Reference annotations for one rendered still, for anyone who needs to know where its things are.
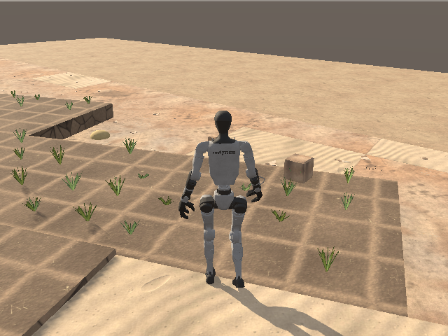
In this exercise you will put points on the robot right hand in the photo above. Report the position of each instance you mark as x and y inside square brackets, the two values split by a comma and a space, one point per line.
[252, 192]

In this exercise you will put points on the robot right upper arm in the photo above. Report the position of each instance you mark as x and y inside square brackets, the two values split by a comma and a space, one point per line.
[245, 147]

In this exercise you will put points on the robot left forearm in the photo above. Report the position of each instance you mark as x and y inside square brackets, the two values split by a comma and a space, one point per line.
[188, 190]

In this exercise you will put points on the robot left hand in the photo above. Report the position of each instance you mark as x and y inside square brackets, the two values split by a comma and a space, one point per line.
[182, 208]

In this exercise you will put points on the left robot shin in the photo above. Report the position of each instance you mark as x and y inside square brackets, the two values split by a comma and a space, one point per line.
[208, 252]

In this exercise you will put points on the robot left thigh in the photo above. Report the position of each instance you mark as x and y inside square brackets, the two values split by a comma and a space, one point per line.
[207, 211]

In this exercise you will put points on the robot right forearm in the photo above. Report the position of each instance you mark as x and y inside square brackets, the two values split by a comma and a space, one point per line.
[255, 182]

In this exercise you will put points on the robot left upper arm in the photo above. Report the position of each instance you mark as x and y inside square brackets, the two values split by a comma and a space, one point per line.
[198, 160]

